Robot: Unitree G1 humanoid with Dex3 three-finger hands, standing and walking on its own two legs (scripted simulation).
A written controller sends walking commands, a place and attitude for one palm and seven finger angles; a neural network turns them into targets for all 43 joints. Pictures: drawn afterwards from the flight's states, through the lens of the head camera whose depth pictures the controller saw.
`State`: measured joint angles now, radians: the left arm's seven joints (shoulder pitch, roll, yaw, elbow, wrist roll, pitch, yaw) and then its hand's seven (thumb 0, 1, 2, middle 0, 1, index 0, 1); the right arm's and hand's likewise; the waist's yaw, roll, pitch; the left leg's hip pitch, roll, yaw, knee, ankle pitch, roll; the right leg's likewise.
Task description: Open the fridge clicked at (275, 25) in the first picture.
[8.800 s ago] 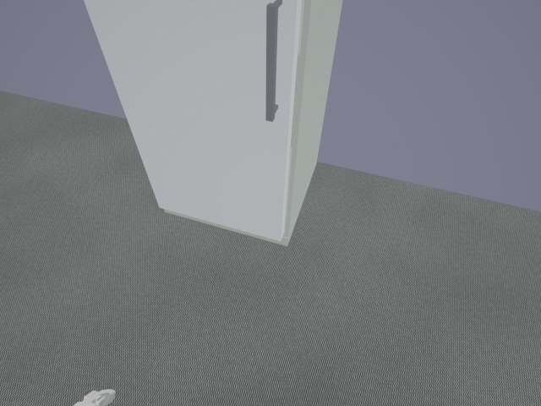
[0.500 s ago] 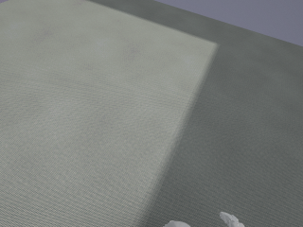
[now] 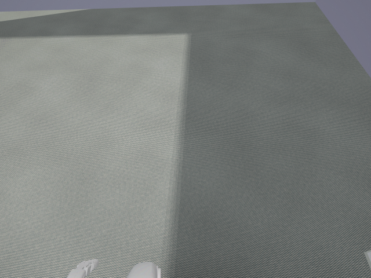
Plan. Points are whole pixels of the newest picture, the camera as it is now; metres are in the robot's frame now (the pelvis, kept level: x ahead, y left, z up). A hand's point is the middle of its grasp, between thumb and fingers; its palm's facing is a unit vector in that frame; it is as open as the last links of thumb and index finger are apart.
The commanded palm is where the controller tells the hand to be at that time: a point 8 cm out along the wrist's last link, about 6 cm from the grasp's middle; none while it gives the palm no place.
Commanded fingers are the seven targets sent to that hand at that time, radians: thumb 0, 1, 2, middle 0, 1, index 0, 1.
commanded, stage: turn to face it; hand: right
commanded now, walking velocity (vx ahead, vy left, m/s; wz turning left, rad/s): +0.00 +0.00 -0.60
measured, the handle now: out of the picture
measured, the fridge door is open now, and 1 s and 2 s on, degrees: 0 0 0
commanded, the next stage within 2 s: none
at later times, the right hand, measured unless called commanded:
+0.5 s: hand out of the picture +0.05 -0.16 -0.13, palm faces +0.28 +0.91 -0.31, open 7.4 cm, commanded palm none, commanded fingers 0.00 -0.90 -0.90 0.20 0.30 0.20 0.30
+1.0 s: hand out of the picture -0.16 -0.17 -0.19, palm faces +0.62 +0.74 -0.26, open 7.4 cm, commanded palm none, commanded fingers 0.00 -0.90 -0.90 0.20 0.30 0.20 0.30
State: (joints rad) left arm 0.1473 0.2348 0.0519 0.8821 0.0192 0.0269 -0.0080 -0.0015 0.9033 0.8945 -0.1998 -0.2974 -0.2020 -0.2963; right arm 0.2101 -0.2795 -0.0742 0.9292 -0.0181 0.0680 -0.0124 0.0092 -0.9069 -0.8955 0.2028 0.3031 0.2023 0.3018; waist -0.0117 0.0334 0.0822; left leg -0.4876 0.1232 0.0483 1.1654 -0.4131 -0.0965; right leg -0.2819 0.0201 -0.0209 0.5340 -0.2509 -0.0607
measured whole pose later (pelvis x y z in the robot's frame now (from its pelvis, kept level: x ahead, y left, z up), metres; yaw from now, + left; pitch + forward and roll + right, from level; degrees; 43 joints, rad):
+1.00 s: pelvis -0.05 +0.02 -0.01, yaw -36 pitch -1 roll +1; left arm 0.11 0.24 0.06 0.88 0.02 0.03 -0.02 0.00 0.91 0.89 -0.20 -0.30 -0.20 -0.30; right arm 0.26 -0.28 -0.07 0.95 -0.02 0.08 -0.02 0.01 -0.91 -0.90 0.20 0.30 0.20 0.30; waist -0.03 0.05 0.09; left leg -0.42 0.15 0.10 1.07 -0.52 -0.08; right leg -0.28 0.01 -0.05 0.61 -0.32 -0.06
